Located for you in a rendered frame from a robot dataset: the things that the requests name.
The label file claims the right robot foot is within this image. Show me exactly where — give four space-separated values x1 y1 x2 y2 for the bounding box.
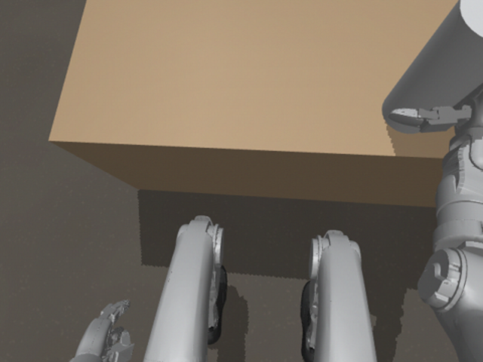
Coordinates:
300 281 315 362

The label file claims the bottle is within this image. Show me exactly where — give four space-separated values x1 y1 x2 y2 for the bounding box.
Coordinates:
382 0 483 133

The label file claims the right robot arm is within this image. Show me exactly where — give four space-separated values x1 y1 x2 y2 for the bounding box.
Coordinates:
417 127 483 362

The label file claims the left robot foot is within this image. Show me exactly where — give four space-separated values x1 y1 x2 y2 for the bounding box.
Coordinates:
208 266 227 345

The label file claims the left robot hand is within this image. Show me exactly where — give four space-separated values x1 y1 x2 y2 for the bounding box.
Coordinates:
75 300 134 362

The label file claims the right robot hand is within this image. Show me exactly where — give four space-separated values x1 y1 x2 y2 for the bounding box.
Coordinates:
389 83 483 135

